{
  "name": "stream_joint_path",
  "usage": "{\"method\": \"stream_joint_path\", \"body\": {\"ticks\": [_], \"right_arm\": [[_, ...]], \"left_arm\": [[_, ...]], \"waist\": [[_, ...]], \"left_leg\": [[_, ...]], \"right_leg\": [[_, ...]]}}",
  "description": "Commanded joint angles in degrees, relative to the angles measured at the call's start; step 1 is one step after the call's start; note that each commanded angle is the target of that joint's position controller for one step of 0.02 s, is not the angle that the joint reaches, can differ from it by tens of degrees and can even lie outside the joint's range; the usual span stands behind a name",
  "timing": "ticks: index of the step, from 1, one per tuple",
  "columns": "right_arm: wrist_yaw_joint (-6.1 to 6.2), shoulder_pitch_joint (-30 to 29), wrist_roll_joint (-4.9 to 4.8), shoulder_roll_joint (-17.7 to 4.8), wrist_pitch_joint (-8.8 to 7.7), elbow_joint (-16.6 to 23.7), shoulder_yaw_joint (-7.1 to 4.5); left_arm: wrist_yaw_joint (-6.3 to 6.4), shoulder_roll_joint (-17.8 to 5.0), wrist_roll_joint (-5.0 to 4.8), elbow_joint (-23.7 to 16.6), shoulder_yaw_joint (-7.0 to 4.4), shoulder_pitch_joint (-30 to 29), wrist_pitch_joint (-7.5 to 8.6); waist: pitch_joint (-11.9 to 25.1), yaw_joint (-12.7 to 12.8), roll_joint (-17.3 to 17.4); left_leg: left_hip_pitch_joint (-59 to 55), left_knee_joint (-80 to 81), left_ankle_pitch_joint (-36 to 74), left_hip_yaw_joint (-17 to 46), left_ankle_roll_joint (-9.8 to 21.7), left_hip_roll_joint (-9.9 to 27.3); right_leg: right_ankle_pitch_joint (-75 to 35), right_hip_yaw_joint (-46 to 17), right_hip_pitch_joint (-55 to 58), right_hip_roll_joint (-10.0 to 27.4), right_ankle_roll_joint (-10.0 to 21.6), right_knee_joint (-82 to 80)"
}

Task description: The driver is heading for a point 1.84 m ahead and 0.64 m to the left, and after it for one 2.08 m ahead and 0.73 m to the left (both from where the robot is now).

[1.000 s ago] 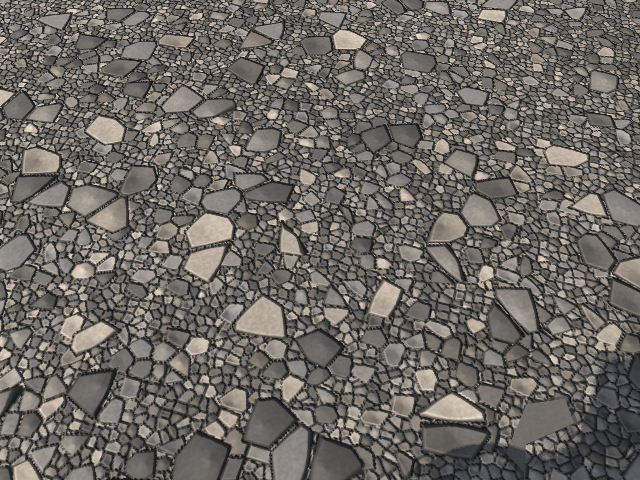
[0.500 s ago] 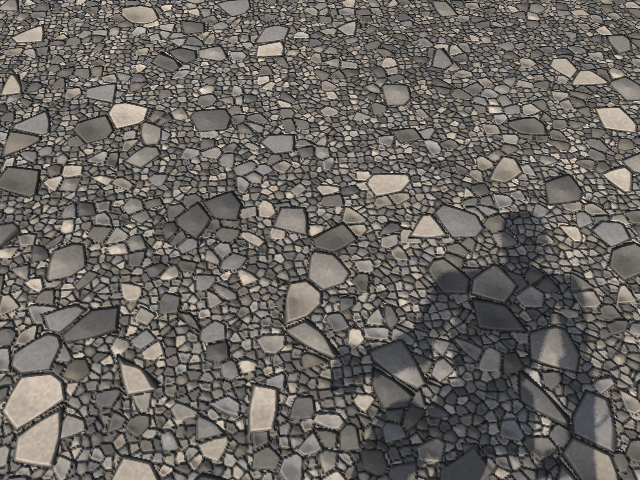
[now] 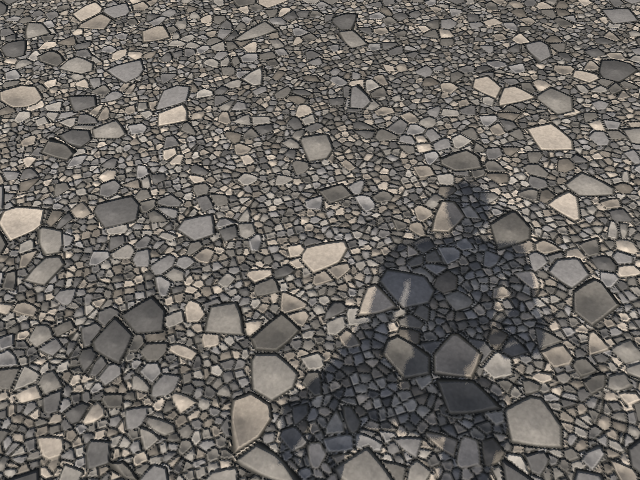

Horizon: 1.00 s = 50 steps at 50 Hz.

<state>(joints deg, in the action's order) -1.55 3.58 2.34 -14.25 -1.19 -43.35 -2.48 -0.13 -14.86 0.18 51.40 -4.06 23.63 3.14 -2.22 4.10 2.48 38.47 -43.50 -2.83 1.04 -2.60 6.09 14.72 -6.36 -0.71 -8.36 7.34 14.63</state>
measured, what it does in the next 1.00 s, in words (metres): walks ahead, turning left: left foot, then right foot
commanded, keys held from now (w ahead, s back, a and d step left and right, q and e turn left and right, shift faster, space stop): w+q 1.00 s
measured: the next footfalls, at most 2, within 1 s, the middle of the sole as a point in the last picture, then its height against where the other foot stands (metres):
left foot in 0.16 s outside the picture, level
right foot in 0.68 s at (380, 425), level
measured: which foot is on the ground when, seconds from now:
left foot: up 0.00-0.14, down 0.16-0.70, up 0.72-1.00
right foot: down 0.00-0.16, up 0.18-0.66, down 0.68-1.00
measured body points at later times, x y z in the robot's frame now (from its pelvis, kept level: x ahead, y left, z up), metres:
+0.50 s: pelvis +0.28 +0.06 +0.00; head +0.31 +0.08 +0.45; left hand +0.42 +0.32 -0.11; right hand +0.31 -0.21 -0.12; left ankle +0.23 +0.12 -0.74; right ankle +0.45 -0.09 -0.68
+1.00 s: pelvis +0.54 +0.07 +0.00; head +0.57 +0.07 +0.45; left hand +0.44 +0.33 -0.11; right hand +0.81 -0.09 -0.11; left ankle +0.56 +0.24 -0.67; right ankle +0.54 -0.03 -0.74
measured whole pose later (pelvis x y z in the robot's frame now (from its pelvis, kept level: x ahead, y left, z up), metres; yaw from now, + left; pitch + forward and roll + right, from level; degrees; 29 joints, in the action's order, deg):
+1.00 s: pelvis +0.54 +0.07 +0.00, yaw +28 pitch +1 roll -1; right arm -3.8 9.5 2.1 -17.8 0.6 -41.1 -3.8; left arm 0.0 -15.0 1.1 47.4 -2.4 21.7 5.0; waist -1.0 2.3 3.4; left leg 38.7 -57.4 -8.2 1.6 1.2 2.6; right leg 13.1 8.9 -3.6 -0.9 2.1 15.1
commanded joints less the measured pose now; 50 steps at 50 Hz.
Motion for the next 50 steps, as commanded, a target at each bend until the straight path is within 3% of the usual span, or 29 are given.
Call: {"method": "stream_joint_path", "body": {"ticks": [1, 3, 4, 6, 7, 8, 9, 10, 11, 12, 13, 15, 18, 21, 24, 28, 31, 33, 34, 35, 36, 37, 38, 39, 41, 43, 50], "right_arm": [[-0.50, -7.7, -0.38, -3.2, -1.39, 5.7, 0.00], [-0.59, -7.9, -0.72, -4.0, -1.70, 6.3, -0.06], [-0.51, -5.8, -0.82, -4.7, -1.84, 5.9, -0.29], [0.28, 3.8, -1.18, -6.9, -2.14, 2.9, -1.36], [0.89, 12.6, -1.06, -7.6, -2.47, 0.0, -1.91], [1.49, 21.4, -0.07, -10.3, -2.80, -1.8, -2.69], [1.33, 24.5, 0.73, -17.3, -2.67, -2.4, -4.54], [0.29, 19.6, -1.80, -13.3, -1.79, -2.4, -3.80], [0.06, 13.6, -2.30, -10.3, -1.57, -1.2, -3.13], [-0.13, 11.5, -1.95, -7.7, -1.67, -0.9, -2.46], [0.04, 11.5, -1.77, -6.9, -1.90, -1.4, -2.13], [0.31, 12.6, -2.17, -6.9, -2.54, -2.7, -1.98], [0.54, 15.6, -2.50, -8.7, -2.93, -3.5, -2.64], [0.76, 18.8, -2.60, -9.1, -2.56, -4.0, -2.92], [0.91, 21.9, -2.59, -9.4, -2.30, -4.2, -3.31], [1.42, 24.7, -1.78, -9.8, -1.89, -4.0, -3.57], [1.98, 21.9, -1.34, -11.0, -1.74, -2.5, -4.00], [1.70, 18.7, -1.61, -11.8, -2.03, -1.4, -4.17], [1.13, 18.8, -2.32, -9.6, -2.54, -0.8, -3.55], [1.09, 20.9, -4.12, -4.6, -2.80, 1.5, -2.32], [1.25, 24.5, -2.87, -6.3, -2.27, 2.6, -2.36], [1.47, 23.4, -1.42, -8.4, -1.31, 0.5, -2.63], [0.79, 19.4, -0.98, -7.9, -1.07, 0.4, -2.48], [0.25, 17.9, -0.96, -6.8, -0.80, 0.8, -2.35], [-0.76, 16.9, -0.01, -6.7, 0.45, 1.0, -2.36], [-1.40, 15.2, -0.19, -6.2, 1.07, 2.3, -2.23], [-2.80, 2.8, -0.42, -4.2, 1.17, 6.7, -0.95]], "left_arm": [[0.58, -7.2, 0.40, -1.4, -1.06, 4.4, 0.92], [0.84, -8.0, 0.90, -1.1, -0.97, 4.2, 1.25], [1.01, -8.6, 1.10, -1.1, -1.00, 3.0, 1.40], [1.18, -10.0, 1.69, -1.0, -1.18, 1.3, 1.60], [1.07, -10.3, 1.79, -1.0, -1.18, 0.3, 1.44], [1.05, -8.4, 1.64, -2.1, -0.50, 0.8, 1.57], [0.39, -3.6, -0.29, -3.2, 0.30, 7.7, 1.67], [0.33, -6.8, 1.94, -3.1, 0.11, 5.5, 1.98], [0.08, -7.3, 2.10, -4.4, 0.06, 0.0, 2.06], [-0.23, -7.1, 2.16, -5.3, 0.41, -4.0, 2.42], [-0.48, -6.4, 2.25, -6.1, 0.56, -5.4, 2.20], [-0.73, -5.2, 2.84, -6.6, 1.05, -4.5, 0.73], [-0.88, -4.4, 2.81, -8.1, 1.59, -7.3, -0.34], [-0.94, -4.1, 2.60, -11.1, 1.97, -15.8, -0.56], [-1.18, -3.5, 2.17, -13.0, 2.43, -21.5, -0.42], [-1.26, -3.6, 1.58, -15.5, 2.87, -27.4, 0.24], [-0.96, -5.3, 1.28, -15.7, 2.51, -24.6, 1.02], [-0.03, -7.4, 1.30, -12.9, 1.56, -14.8, 1.85], [0.87, -10.7, 2.29, -11.9, 0.54, -7.7, 2.61], [1.79, -15.5, 3.59, -12.2, -0.63, -1.2, 2.31], [1.55, -16.8, 2.86, -11.7, -1.22, -3.1, 1.20], [1.23, -11.0, 2.34, -12.5, -0.27, -6.7, 0.71], [0.94, -6.6, 1.92, -12.8, 0.78, -9.1, 0.79], [0.85, -5.2, 2.02, -12.5, 1.23, -10.4, 0.96], [0.89, -5.2, 1.65, -11.1, 1.24, -9.2, 1.82], [0.46, -5.9, 1.01, -10.1, 0.87, -7.5, 2.80], [0.06, -6.6, 0.87, -7.4, 0.23, -4.2, 2.86]], "waist": [[-1.0, 1.7, -6.3], [-1.6, 1.1, -7.0], [-1.4, -0.4, -7.3], [2.9, -4.8, -7.8], [7.3, -9.1, -6.0], [13.0, -12.2, -2.3], [18.7, -8.5, 12.7], [15.9, -6.8, 7.3], [6.5, -5.1, 2.4], [3.2, -5.1, -1.9], [1.1, -4.1, -1.9], [1.6, -2.2, 0.5], [1.8, -2.6, 0.8], [-0.4, -4.9, 0.8], [0.1, -7.3, 1.3], [0.6, -9.4, 1.7], [1.5, -6.9, 2.7], [5.1, -1.9, 1.3], [10.8, 1.2, -3.5], [18.6, 2.4, -12.8], [18.9, -1.6, -19.8], [11.1, -2.8, -10.2], [5.4, -2.5, -4.7], [2.7, -3.4, -5.7], [1.5, -4.2, -8.9], [2.6, -4.7, -8.6], [-0.5, -3.0, -7.3]], "left_leg": [[0.5, 6.4, 3.7, -3.7, 2.0, -2.3], [-2.7, 9.9, 1.9, -4.0, 4.4, -3.2], [-6.0, 11.5, -0.3, -4.2, 5.8, -4.1], [-17.3, 13.1, -5.6, -5.4, 8.4, -7.9], [-26.7, 16.5, -4.3, -6.1, 9.8, -9.2], [-40.1, 16.4, -7.7, 3.6, 12.6, -0.8], [-54.6, 21.0, -9.6, 34.4, 22.3, 14.5], [-51.9, 28.5, -13.5, 45.3, 22.4, 14.0], [-43.3, 28.5, -16.7, 35.4, 21.3, 12.5], [-37.0, 29.7, -11.7, 28.8, 19.9, 9.8], [-33.1, 30.4, -6.1, 24.3, 18.6, 7.0], [-28.7, 31.5, 1.8, 18.7, 17.2, 3.4], [-26.9, 32.9, 4.2, 15.9, 18.2, 1.7], [-27.4, 34.3, 2.8, 15.8, 17.3, 0.4], [-30.7, 32.5, 4.7, 16.0, 15.5, -0.5], [-35.3, 27.8, 11.6, 18.2, 15.1, 0.2], [-34.6, 23.6, 14.4, 21.0, 12.9, 1.1], [-30.7, 14.6, 17.9, 20.5, 10.6, -1.6], [-26.0, 2.4, 12.4, 16.9, 9.0, -5.3], [-13.2, -13.5, -10.5, 9.0, 7.0, -11.5], [-2.9, -22.2, -29.8, 5.0, 7.1, -13.1], [-0.3, -26.6, -25.2, 5.5, 7.3, -8.3], [-1.0, -25.5, -20.6, 5.0, 6.8, -6.6], [-2.3, -23.1, -18.1, 4.4, 6.3, -5.1], [-3.7, -22.1, -16.0, 3.2, 5.3, -3.8], [-2.5, -22.2, -13.4, 2.9, 4.8, -3.6], [2.0, -9.0, -0.5, -0.4, 3.7, -2.6]], "right_leg": [[-30.2, -7.4, 3.5, 15.6, 5.0, -1.8], [-33.7, -6.7, 5.4, 17.4, 3.9, -1.5], [-38.2, -5.5, 5.8, 17.8, 2.9, -0.2], [-54.5, -2.7, 7.1, 17.4, 1.2, 9.6], [-56.1, 0.0, 5.8, 15.4, 0.4, 20.4], [-41.4, 1.9, -3.6, 13.2, -0.4, 35.6], [-2.3, 6.5, -24.3, 1.9, -4.1, 58.5], [11.6, 1.7, -32.3, 2.9, -3.2, 62.4], [6.6, 1.2, -35.4, 6.8, -3.3, 62.0], [3.2, 1.7, -34.6, 9.0, -3.5, 58.6], [2.4, 2.0, -33.4, 10.5, -4.0, 55.2], [1.9, 2.8, -29.3, 11.7, -5.7, 50.5], [0.4, 4.6, -31.1, 12.2, -8.2, 45.3], [-6.2, 5.5, -35.2, 12.8, -10.2, 36.2], [-11.9, 5.5, -35.6, 11.9, -10.9, 28.6], [-12.0, 5.5, -34.9, 9.8, -10.4, 22.1], [-7.9, 4.4, -26.6, 8.3, -8.7, 16.4], [-6.2, 5.0, -11.4, 6.7, -6.7, 10.7], [-2.3, -1.4, 0.3, 13.7, -4.3, 8.6], [9.2, -20.0, 14.7, 28.7, -0.4, 5.4], [12.1, -38.6, 14.3, 34.7, 4.1, 0.8], [15.5, -33.0, 7.4, 32.8, 4.2, 1.3], [11.3, -23.5, 0.9, 29.2, 3.2, 0.1], [4.5, -16.0, -3.3, 26.2, 1.6, -1.7], [-6.7, -7.2, -6.2, 22.9, 0.4, -3.1], [-14.9, -3.2, -5.4, 23.1, 1.0, -3.7], [-21.5, 9.8, -3.3, 21.3, 0.7, -5.7]]}}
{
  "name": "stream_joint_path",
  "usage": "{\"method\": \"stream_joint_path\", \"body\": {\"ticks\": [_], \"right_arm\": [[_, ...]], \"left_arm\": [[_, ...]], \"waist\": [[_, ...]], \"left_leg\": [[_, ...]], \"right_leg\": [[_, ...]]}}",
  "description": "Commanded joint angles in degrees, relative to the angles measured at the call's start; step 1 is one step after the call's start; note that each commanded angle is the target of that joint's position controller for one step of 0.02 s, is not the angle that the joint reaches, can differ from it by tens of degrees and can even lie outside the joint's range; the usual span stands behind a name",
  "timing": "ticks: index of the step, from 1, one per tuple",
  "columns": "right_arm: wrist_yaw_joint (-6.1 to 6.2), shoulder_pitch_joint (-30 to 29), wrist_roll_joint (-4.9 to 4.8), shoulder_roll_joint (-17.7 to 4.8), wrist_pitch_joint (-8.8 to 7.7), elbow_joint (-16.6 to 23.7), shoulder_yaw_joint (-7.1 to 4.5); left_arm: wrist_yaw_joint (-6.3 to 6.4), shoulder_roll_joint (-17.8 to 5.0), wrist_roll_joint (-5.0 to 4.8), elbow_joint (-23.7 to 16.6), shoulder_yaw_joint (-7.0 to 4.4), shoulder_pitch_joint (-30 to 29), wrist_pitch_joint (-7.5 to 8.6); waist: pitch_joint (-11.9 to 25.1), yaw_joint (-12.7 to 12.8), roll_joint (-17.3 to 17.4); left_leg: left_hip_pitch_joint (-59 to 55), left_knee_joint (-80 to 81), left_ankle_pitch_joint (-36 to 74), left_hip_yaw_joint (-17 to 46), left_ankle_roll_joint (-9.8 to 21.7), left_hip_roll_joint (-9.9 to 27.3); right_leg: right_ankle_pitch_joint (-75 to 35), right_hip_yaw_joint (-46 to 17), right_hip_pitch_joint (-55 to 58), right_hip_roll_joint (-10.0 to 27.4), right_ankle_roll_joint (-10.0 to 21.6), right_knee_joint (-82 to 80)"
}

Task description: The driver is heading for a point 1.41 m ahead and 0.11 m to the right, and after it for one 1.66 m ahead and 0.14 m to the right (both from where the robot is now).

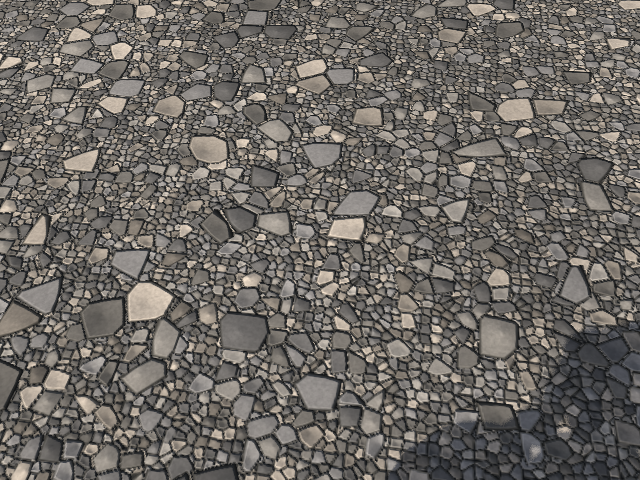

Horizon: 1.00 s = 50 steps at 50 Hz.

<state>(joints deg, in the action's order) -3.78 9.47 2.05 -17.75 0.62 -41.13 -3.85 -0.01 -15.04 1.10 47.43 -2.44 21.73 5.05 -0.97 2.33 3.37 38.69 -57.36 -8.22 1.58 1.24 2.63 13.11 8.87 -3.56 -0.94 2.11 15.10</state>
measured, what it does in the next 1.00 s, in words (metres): walks ahead: left foot, then right foot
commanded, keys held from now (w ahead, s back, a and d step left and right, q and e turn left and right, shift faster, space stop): w+q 0.04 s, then w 0.66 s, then w+e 0.30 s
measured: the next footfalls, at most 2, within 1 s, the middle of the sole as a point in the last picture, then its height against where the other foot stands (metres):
left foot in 0.20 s outside the picture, level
right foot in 0.74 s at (370, 431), level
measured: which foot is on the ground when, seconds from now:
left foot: up 0.00-0.18, down 0.20-0.76, up 0.78-1.00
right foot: down 0.00-0.20, up 0.22-0.72, down 0.74-1.00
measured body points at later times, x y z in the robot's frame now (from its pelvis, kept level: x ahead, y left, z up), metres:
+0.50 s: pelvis +0.26 +0.06 +0.00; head +0.28 +0.08 +0.45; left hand +0.34 +0.33 -0.13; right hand +0.32 -0.20 -0.12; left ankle +0.22 +0.12 -0.75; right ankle +0.38 -0.09 -0.68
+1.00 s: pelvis +0.54 +0.04 +0.00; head +0.57 +0.03 +0.45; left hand +0.54 +0.31 -0.13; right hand +0.68 -0.21 -0.13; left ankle +0.58 +0.21 -0.68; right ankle +0.55 -0.02 -0.75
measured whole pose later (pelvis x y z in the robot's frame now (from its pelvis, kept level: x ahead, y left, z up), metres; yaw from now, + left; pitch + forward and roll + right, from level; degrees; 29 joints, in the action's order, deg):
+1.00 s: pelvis +0.54 +0.04 +0.00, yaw +2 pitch +0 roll +0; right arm -1.0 10.1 2.6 -15.0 -2.5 -46.7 -1.5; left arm -0.9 -14.1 0.0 52.6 -3.2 21.3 3.1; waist -2.4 1.3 2.0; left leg 31.5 -56.4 -14.1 1.7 -0.4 4.9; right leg 9.0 -0.3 -9.4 -6.2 6.3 18.4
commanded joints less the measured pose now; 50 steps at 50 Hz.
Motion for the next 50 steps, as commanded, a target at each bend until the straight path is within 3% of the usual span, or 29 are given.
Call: {"method": "stream_joint_path", "body": {"ticks": [1, 5, 7, 9, 10, 11, 12, 13, 14, 15, 17, 18, 21, 25, 32, 35, 36, 37, 38, 39, 40, 41, 42, 43, 45, 47, 50], "right_arm": [[-0.82, -5.1, -0.16, -0.3, -0.77, 5.2, 0.73], [-1.08, -10.7, 0.26, 0.2, -1.09, 7.4, 1.47], [-0.43, -10.1, 0.65, -0.3, -1.32, 7.3, 1.36], [0.53, -2.0, 1.16, -1.6, -2.03, 4.8, 0.60], [1.18, 7.2, 1.76, -2.9, -2.68, 1.6, -0.17], [2.16, 15.2, 2.69, -8.0, -2.92, 0.1, -1.59], [2.70, 15.7, 0.93, -13.2, -2.66, 0.0, -2.76], [3.20, 15.5, -0.88, -11.7, -2.37, -0.1, -2.70], [3.58, 12.0, -1.00, -9.2, -2.58, -1.1, -1.92], [3.50, 9.5, -0.96, -5.9, -2.92, -1.5, -0.97], [3.32, 6.1, -1.41, -2.7, -3.62, -1.8, 0.21], [3.17, 6.4, -1.45, -2.3, -4.16, -2.1, 0.40], [3.10, 8.7, -1.83, -3.8, -5.09, -4.1, -0.06], [3.07, 12.2, -1.88, -3.6, -5.31, -6.2, 0.02], [3.83, 17.7, -1.16, -4.7, -5.36, -10.0, 0.08], [4.40, 16.0, -0.79, -6.0, -5.27, -10.8, -0.08], [4.46, 14.8, -0.53, -6.9, -5.15, -10.9, -0.28], [4.46, 14.2, -0.56, -6.7, -4.92, -11.0, -0.16], [4.55, 14.9, -0.84, -4.7, -5.09, -9.5, 0.58], [3.69, 21.6, -2.43, 0.4, -5.32, -8.5, 1.40], [3.92, 17.1, -0.31, -3.9, -5.31, -8.6, 0.56], [3.59, 12.8, -0.49, -4.1, -5.66, -7.3, 0.44], [3.38, 10.0, -0.54, -3.2, -6.10, -6.6, 0.82], [3.24, 9.2, -0.19, -2.5, -5.75, -6.3, 0.93], [2.99, 10.1, 0.59, -1.5, -4.19, -6.0, 1.27], [2.76, 8.6, 0.71, -1.0, -3.30, -5.2, 1.46], [2.74, 0.7, 0.52, -1.0, -2.90, -2.4, 1.64]], "left_arm": [[-0.03, -6.7, -0.09, -3.1, -1.48, -1.9, 0.90], [0.27, -8.1, 0.03, -0.6, -1.75, 2.5, 0.25], [0.46, -9.2, 0.15, 0.8, -1.80, 3.7, -0.45], [0.61, -10.6, 0.18, 1.8, -1.82, 4.2, -1.21], [0.69, -10.1, -0.21, 1.6, -1.43, 3.7, -1.47], [0.37, -6.4, -1.08, -1.1, -0.23, 4.2, -1.20], [-0.45, -3.4, -0.99, -3.2, 0.18, 6.9, -1.26], [-0.11, -8.3, -0.18, -3.5, -1.25, -0.7, -1.61], [-0.37, -6.5, -1.03, -4.5, -0.74, -3.3, -1.05], [-0.56, -5.5, -0.94, -3.8, -0.42, -3.0, -0.82], [-0.93, -4.8, 0.58, -1.8, -0.39, 1.0, -2.42], [-1.22, -4.4, 0.91, -1.2, -0.48, 1.6, -3.14], [-1.98, -3.3, 1.13, -2.1, -0.56, -2.2, -3.82], [-2.10, -2.9, 0.95, -4.6, -0.40, -11.4, -3.63], [-2.27, -2.8, 0.60, -8.2, 0.12, -22.0, -2.92], [-1.77, -3.9, 0.59, -7.4, -0.37, -18.2, -2.34], [-1.28, -4.8, 0.60, -5.5, -0.88, -12.4, -2.09], [-0.71, -5.9, 1.01, -2.2, -1.56, -3.0, -1.59], [-0.02, -10.0, 2.18, -0.1, -2.72, 7.0, -1.26], [-0.08, -16.7, 2.04, 0.8, -4.51, 9.1, -1.52], [-0.83, -12.8, -0.62, 0.2, -3.76, 3.5, -2.11], [-1.01, -9.9, -0.97, -0.9, -3.06, -2.2, -2.22], [-1.20, -7.1, -0.57, -1.0, -2.36, -4.5, -2.10], [-1.04, -6.1, -0.66, -0.5, -2.01, -5.0, -1.87], [-0.85, -5.6, -0.95, 0.7, -1.81, -4.7, -1.25], [-0.72, -7.0, -1.29, 1.4, -2.34, -3.0, -0.82], [-0.56, -7.9, -1.23, 2.0, -2.77, -0.6, -1.06]], "waist": [[-2.2, -0.7, -8.3], [-3.9, 1.1, -8.1], [-3.1, 0.4, -8.7], [2.1, -3.6, -9.2], [7.4, -7.8, -7.3], [15.5, -10.4, -0.3], [21.2, -7.4, 9.7], [17.5, -9.8, 0.0], [9.2, -7.4, 0.0], [5.0, -5.0, -1.5], [2.4, -1.1, 0.1], [2.5, -0.6, 0.4], [-0.1, -0.6, 0.1], [-3.2, -2.8, -0.2], [-5.1, -5.6, 0.0], [-3.3, -2.8, 0.6], [0.0, -0.1, 0.8], [5.4, 3.8, -0.9], [12.4, 7.0, -5.6], [17.9, 3.1, -20.9], [14.3, 2.0, -11.9], [6.2, 0.2, -8.2], [2.8, -0.6, -4.6], [0.6, -2.0, -4.7], [1.0, -4.0, -6.5], [0.8, -4.2, -6.4], [-2.2, -2.5, -6.2]], "left_leg": [[0.5, 8.5, 6.5, -2.0, 0.2, 0.9], [-3.6, 19.0, 3.0, -5.6, 2.8, -0.6], [-7.7, 22.3, -2.2, -7.4, 4.8, -3.1], [-19.0, 26.0, -5.6, -8.4, 7.4, -7.2], [-32.3, 29.7, -2.1, -7.1, 8.8, -7.5], [-50.7, 30.6, -8.6, 9.3, 12.6, 5.7], [-60.7, 35.9, -0.4, 36.8, 19.2, 21.2], [-57.2, 37.1, 6.2, 33.0, 18.0, 18.8], [-49.2, 37.9, 12.9, 23.2, 16.5, 16.5], [-42.4, 39.6, 16.6, 17.6, 14.0, 13.3], [-33.5, 43.3, 17.3, 10.8, 11.4, 9.2], [-31.7, 44.7, 17.7, 9.7, 11.5, 8.4], [-30.5, 48.9, 14.5, 7.5, 12.3, 7.5], [-33.3, 50.7, 13.9, 5.3, 11.6, 6.6], [-41.9, 48.3, 21.1, 3.8, 10.1, 8.8], [-44.2, 41.7, 36.8, 2.6, 8.4, 9.5], [-44.7, 34.8, 44.5, 0.9, 7.6, 8.7], [-41.9, 23.3, 44.6, -2.0, 6.3, 6.3], [-31.1, 6.5, 27.5, -4.4, 5.1, 3.7], [-9.9, -14.2, -14.6, -5.6, 2.2, -8.4], [-3.6, -18.3, -18.7, 1.9, 3.1, -5.5], [-1.6, -17.3, -13.4, 1.8, 3.2, -2.3], [-2.7, -14.0, -9.9, 1.3, 2.9, -0.3], [-4.7, -10.7, -9.0, 1.2, 2.3, 1.1], [-9.4, -6.6, -8.4, 0.6, 0.4, 1.8], [-8.9, -3.4, -7.8, -0.4, -1.3, 1.9], [-4.5, 5.0, -2.2, -1.2, -3.5, 2.7]], "right_leg": [[-20.0, -4.0, -0.4, 13.7, 5.6, -6.1], [-24.9, -1.7, 3.6, 15.6, 5.0, -4.7], [-37.5, -0.4, 6.5, 16.2, 4.7, -0.2], [-53.0, 1.6, 7.6, 16.1, 4.0, 12.7], [-48.3, 3.5, 2.1, 14.6, 3.0, 24.1], [-26.6, 3.9, -13.8, 11.7, 1.3, 41.7], [19.5, 0.0, -31.2, 1.7, -0.9, 59.4], [14.7, -9.0, -35.6, 3.2, -0.4, 62.6], [9.7, -9.6, -36.6, 5.2, 0.1, 60.2], [7.3, -9.6, -34.1, 6.8, 0.3, 55.2], [5.6, -9.5, -27.3, 7.9, -0.6, 50.0], [5.0, -8.9, -25.6, 7.5, -0.9, 49.2], [-0.2, -8.0, -29.3, 7.9, -1.9, 45.1], [-8.5, -7.6, -34.8, 8.4, -2.9, 34.8], [-11.5, -5.8, -33.2, 5.1, -0.1, 20.5], [-5.2, -4.5, -24.8, 1.9, 2.7, 16.7], [-3.3, -3.3, -18.2, -0.4, 4.0, 15.4], [-5.1, -2.8, -6.6, -1.5, 5.7, 12.3], [-1.0, -14.8, 8.1, 9.1, 8.8, 11.8], [1.4, -45.7, 22.0, 23.7, 17.8, 4.9], [2.8, -49.8, 18.5, 21.2, 16.5, 0.9], [1.3, -40.0, 10.7, 19.6, 15.4, 0.9], [-5.0, -34.6, 4.6, 17.0, 14.3, -0.6], [-9.8, -30.4, 0.3, 14.4, 13.0, -1.5], [-15.0, -25.8, -4.5, 11.4, 12.1, -3.1], [-15.6, -24.1, -6.4, 10.3, 13.2, -4.5], [-10.8, -23.9, -7.7, 9.2, 13.3, -7.1]]}}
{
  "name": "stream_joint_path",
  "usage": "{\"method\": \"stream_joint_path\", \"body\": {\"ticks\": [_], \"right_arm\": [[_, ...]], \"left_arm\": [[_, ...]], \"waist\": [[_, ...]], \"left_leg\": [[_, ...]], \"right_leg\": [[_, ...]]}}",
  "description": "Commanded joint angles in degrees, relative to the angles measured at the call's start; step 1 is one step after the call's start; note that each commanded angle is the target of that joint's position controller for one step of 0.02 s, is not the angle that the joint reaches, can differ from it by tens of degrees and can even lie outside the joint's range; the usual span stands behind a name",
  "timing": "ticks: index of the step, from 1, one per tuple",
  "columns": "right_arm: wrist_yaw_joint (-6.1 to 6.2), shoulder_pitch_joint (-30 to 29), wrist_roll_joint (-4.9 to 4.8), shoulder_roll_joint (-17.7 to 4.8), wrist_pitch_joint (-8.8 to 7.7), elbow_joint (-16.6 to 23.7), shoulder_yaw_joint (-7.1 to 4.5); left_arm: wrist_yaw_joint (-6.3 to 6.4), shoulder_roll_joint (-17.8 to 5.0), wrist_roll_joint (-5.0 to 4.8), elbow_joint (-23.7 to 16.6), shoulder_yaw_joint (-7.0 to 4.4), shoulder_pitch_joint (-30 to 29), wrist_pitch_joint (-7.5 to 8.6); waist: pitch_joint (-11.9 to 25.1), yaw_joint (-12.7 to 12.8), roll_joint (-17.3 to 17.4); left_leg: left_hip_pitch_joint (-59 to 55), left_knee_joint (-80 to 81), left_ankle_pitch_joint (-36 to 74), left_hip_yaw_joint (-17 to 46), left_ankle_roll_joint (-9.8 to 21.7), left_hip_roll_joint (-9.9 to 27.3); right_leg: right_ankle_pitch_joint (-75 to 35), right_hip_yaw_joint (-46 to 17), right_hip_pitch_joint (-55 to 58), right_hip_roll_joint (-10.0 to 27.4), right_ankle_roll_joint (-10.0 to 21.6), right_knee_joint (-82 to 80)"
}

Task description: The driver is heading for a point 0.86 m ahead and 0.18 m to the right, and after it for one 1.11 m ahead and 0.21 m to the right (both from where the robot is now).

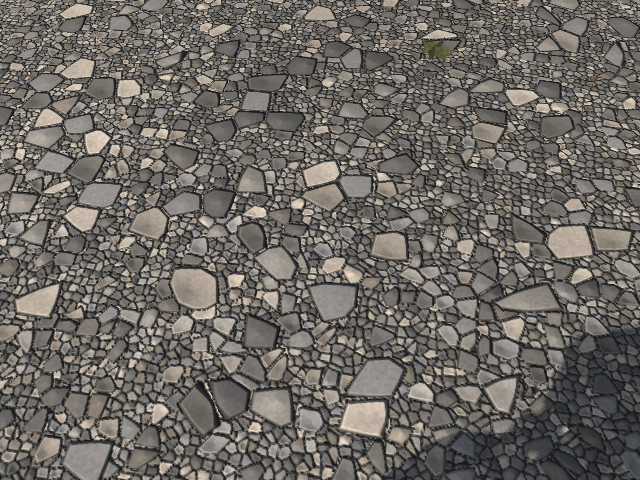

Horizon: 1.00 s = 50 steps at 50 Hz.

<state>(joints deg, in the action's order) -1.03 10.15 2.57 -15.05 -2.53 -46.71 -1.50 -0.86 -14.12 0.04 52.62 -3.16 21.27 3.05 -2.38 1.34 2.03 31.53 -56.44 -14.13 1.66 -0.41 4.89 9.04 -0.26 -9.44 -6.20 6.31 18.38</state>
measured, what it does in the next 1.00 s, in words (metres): walks ahead, turning right: left foot, then right foot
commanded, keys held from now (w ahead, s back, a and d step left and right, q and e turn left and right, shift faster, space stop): w+e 0.76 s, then w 0.12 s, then no key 0.04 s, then q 0.08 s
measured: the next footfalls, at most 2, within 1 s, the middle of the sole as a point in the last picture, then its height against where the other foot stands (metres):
left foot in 0.28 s outside the picture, level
right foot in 0.80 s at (438, 473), level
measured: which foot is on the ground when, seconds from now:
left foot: up 0.00-0.26, down 0.28-0.82, up 0.84-1.00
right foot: down 0.00-0.28, up 0.30-0.78, down 0.80-1.00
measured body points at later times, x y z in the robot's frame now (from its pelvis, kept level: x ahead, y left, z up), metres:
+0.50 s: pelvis +0.26 +0.04 +0.00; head +0.29 +0.06 +0.45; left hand +0.44 +0.28 -0.13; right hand +0.26 -0.24 -0.11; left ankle +0.28 +0.13 -0.75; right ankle +0.23 -0.09 -0.66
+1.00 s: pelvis +0.48 -0.10 +0.00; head +0.50 -0.13 +0.44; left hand +0.69 +0.08 -0.12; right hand +0.41 -0.36 -0.14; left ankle +0.55 +0.04 -0.66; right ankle +0.47 -0.15 -0.75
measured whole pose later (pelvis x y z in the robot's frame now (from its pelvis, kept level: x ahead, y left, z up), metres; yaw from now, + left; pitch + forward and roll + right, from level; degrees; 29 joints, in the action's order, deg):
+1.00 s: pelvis +0.48 -0.10 +0.00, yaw -31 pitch +0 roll +0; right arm -0.6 14.4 1.3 -14.5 -1.9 -47.3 -2.1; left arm -0.5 -14.1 0.8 48.1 -2.4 13.5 2.3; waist -4.6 -1.3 1.5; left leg 29.1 -63.7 -18.5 -0.5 -0.3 6.0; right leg 10.1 3.2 -11.5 -5.5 7.1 21.6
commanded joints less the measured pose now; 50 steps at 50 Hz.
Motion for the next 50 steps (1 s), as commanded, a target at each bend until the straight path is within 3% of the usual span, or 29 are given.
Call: {"method": "stream_joint_path", "body": {"ticks": [1, 8, 11, 12, 13, 14, 15, 16, 17, 18, 20, 23, 28, 31, 34, 37, 39, 40, 41, 42, 43, 44, 45, 46, 47, 50], "right_arm": [[-0.02, -2.6, -0.12, -3.6, 0.24, 4.0, -0.60], [-0.12, -13.4, -1.19, -3.8, -0.58, 8.1, -0.09], [0.22, -9.1, -1.36, -5.8, -1.43, 7.8, -0.69], [0.59, -4.5, -1.36, -6.6, -1.85, 6.5, -1.13], [1.24, 2.5, -0.87, -8.4, -2.66, 4.6, -1.90], [2.20, 11.5, 0.55, -12.9, -3.22, 4.1, -2.98], [2.43, 11.9, 0.99, -18.1, -2.23, 4.3, -4.23], [2.25, 8.7, 0.27, -13.6, -1.37, 4.6, -3.80], [1.99, 5.1, -0.25, -8.2, -1.33, 5.6, -2.49], [1.77, 3.0, -0.37, -6.0, -1.50, 5.4, -1.85], [1.87, 3.8, -0.70, -4.8, -2.20, 4.2, -1.44], [1.45, 6.5, -1.56, -5.5, -3.54, 2.6, -1.87], [1.29, 9.5, -1.46, -5.6, -3.50, 0.6, -2.26], [1.33, 10.5, -1.45, -6.3, -3.37, -0.3, -2.51], [1.68, 12.9, -1.45, -7.6, -2.88, -1.7, -2.92], [2.16, 14.2, -1.36, -9.4, -1.73, -2.9, -3.28], [2.35, 14.8, -1.48, -10.8, -0.73, -3.4, -3.44], [2.28, 14.3, -1.54, -10.2, -0.49, -2.9, -3.10], [1.43, 15.9, -2.41, -4.7, -0.76, 0.5, -1.66], [0.95, 13.8, -1.96, -5.6, -1.11, 3.1, -2.05], [0.87, 7.8, -1.64, -7.7, -1.13, 3.6, -2.58], [0.70, 7.1, -2.37, -6.0, -1.75, 3.6, -1.88], [0.76, 8.4, -2.26, -5.3, -1.77, 2.2, -1.73], [0.83, 10.0, -1.24, -5.0, -0.91, 1.4, -1.72], [0.76, 13.1, -0.80, -4.4, 0.25, -0.3, -1.60], [0.20, 14.9, -1.28, -3.0, 1.77, -2.1, -1.70]], "left_arm": [[0.23, -8.7, -0.17, -3.0, -2.12, 0.9, 0.86], [0.63, -9.6, 0.62, -2.6, -2.76, 5.6, 0.40], [1.19, -11.2, 0.99, -4.1, -3.36, 2.4, 0.23], [1.14, -11.7, 0.95, -4.7, -3.54, 0.9, 0.30], [0.81, -11.0, 0.65, -4.9, -3.33, 0.4, 0.61], [0.44, -7.0, -0.05, -6.8, -2.23, 0.3, 1.08], [0.48, -2.5, -1.49, -8.7, -1.31, 6.6, 0.94], [1.01, -7.3, 0.36, -6.7, -1.77, 6.3, -0.17], [0.52, -8.3, 1.01, -6.5, -2.13, 2.5, -0.54], [-0.09, -7.2, 1.02, -6.9, -1.98, 0.1, -0.67], [-1.13, -6.2, 2.00, -7.2, -1.91, -1.0, -1.85], [-2.05, -5.2, 1.92, -8.7, -1.58, -4.1, -3.01], [-3.15, -4.2, 1.90, -12.2, -0.73, -13.5, -3.18], [-3.84, -3.0, 1.85, -14.1, 0.22, -19.2, -2.81], [-4.19, -3.2, 2.13, -15.9, 0.53, -23.3, -2.75], [-3.63, -4.1, 2.63, -16.3, 0.17, -22.6, -2.82], [-2.73, -5.7, 3.00, -13.8, -0.87, -13.3, -2.25], [-1.91, -7.6, 3.57, -10.3, -1.99, -3.2, -1.72], [-0.84, -13.6, 3.99, -9.7, -3.65, 2.0, -1.62], [-0.36, -16.9, 1.74, -10.8, -4.23, 1.6, -2.10], [0.29, -14.9, 0.93, -9.6, -3.85, 1.0, -2.50], [0.69, -11.9, 0.77, -8.8, -3.03, -1.9, -2.12], [0.85, -8.9, 0.78, -8.6, -2.06, -4.7, -1.55], [0.96, -7.2, 0.43, -8.4, -1.35, -6.9, -0.95], [0.80, -5.7, 0.48, -8.4, -0.69, -8.4, -0.32], [0.53, -6.5, 0.61, -6.6, -0.51, -7.1, 1.15]], "waist": [[-1.3, -0.7, -4.9], [-0.2, 3.3, -6.1], [0.9, 0.4, -7.0], [2.4, -1.8, -6.6], [6.0, -5.1, -3.4], [14.5, -8.5, 4.0], [18.8, -4.8, 17.3], [13.6, -3.3, 9.3], [6.7, -3.1, 2.1], [3.5, -2.3, 0.6], [1.9, -1.3, 4.7], [2.3, -1.0, 4.2], [-0.2, -2.2, 3.0], [-1.6, -3.4, 3.1], [-2.8, -4.3, 2.9], [-1.3, -3.3, 3.7], [4.7, 0.8, 3.8], [10.2, 5.4, 0.9], [17.7, 5.7, -9.9], [21.8, 4.4, -13.4], [15.1, 5.3, -5.2], [8.3, 3.1, -4.5], [4.1, 0.2, -2.4], [2.5, -2.1, -2.8], [3.3, -3.8, -3.1], [4.2, -4.9, -4.2]], "left_leg": [[3.4, 7.3, 6.1, -1.4, -2.3, 0.4], [1.4, 20.7, 11.7, -1.0, -2.5, -2.7], [-7.8, 25.9, 6.6, -0.1, -0.8, -4.0], [-14.6, 28.2, 5.1, -0.7, 0.1, -5.1], [-24.6, 31.7, 5.0, 0.4, 1.6, -4.0], [-36.9, 34.5, -6.4, 12.7, 4.6, 8.6], [-47.9, 41.5, -13.4, 37.3, 10.5, 21.3], [-42.0, 42.6, -21.0, 40.1, 11.6, 20.6], [-34.8, 43.2, -18.7, 31.1, 10.3, 17.4], [-29.9, 44.1, -9.2, 22.5, 9.1, 14.4], [-26.1, 45.3, 2.9, 11.7, 7.3, 10.4], [-26.8, 46.2, 14.4, 5.2, 8.1, 10.2], [-28.7, 47.9, 19.5, -3.4, 8.7, 9.6], [-28.4, 47.9, 20.6, -8.2, 7.9, 8.9], [-31.9, 46.5, 24.2, -10.7, 7.2, 10.3], [-36.2, 38.5, 43.6, -14.1, 6.1, 11.0], [-35.6, 22.8, 54.8, -15.5, 5.7, 10.9], [-28.0, 9.5, 46.2, -16.5, 4.4, 9.6], [-7.2, -10.1, 13.7, -16.6, 1.7, 5.0], [5.5, -23.5, -17.2, -8.2, -0.2, -4.6], [10.0, -23.8, -11.0, -2.0, 0.4, -1.2], [9.2, -20.1, -6.8, -1.9, 0.9, 0.7], [5.2, -14.6, -5.3, -1.8, 1.0, 2.3], [1.1, -11.5, -5.2, -1.6, 0.5, 2.9], [-3.2, -9.9, -5.2, -1.7, 0.2, 2.6], [-5.7, -6.3, -1.7, -2.3, -0.1, 0.2]], "right_leg": [[-6.4, -14.7, -1.4, 14.0, 8.6, -10.5], [-14.6, -16.7, 5.0, 13.8, 6.3, -4.0], [-17.3, -19.5, 3.9, 14.6, 3.9, 0.7], [-19.4, -19.7, 2.3, 13.7, 3.0, 4.6], [-19.3, -17.5, -0.5, 10.0, 1.6, 14.0], [-8.7, -12.1, -6.4, 5.7, 0.0, 30.1], [23.1, -5.4, -23.7, -2.6, -1.6, 43.4], [21.4, -5.5, -29.0, 2.8, -1.0, 50.1], [15.7, -5.7, -28.6, 5.2, -1.0, 50.4], [11.8, -5.2, -27.0, 7.0, -1.6, 48.5], [9.2, -4.0, -24.7, 8.9, -2.9, 46.4], [5.6, -3.2, -26.8, 9.2, -3.9, 46.7], [-2.7, -1.2, -32.1, 10.2, -5.2, 38.2], [-7.6, 1.9, -28.7, 10.1, -4.4, 27.9], [-5.2, 5.0, -26.4, 9.4, -2.4, 21.4], [2.4, 8.3, -20.8, 5.6, 0.7, 17.6], [6.4, 8.8, -8.8, 1.2, 3.7, 14.3], [4.1, 5.8, 5.6, 1.4, 5.7, 10.2], [13.2, -17.1, 24.9, 17.9, 10.9, 8.1], [5.0, -42.8, 29.1, 29.0, 15.9, -0.9], [-3.0, -32.6, 25.1, 26.5, 14.3, -1.1], [-10.2, -24.3, 17.1, 24.4, 12.8, -1.3], [-20.8, -18.0, 10.1, 21.2, 10.0, -1.9], [-29.3, -13.3, 5.2, 18.8, 8.4, -2.3], [-35.6, -9.4, 2.6, 17.9, 7.3, -2.7], [-46.2, -3.1, 0.8, 16.7, 6.0, -3.8]]}}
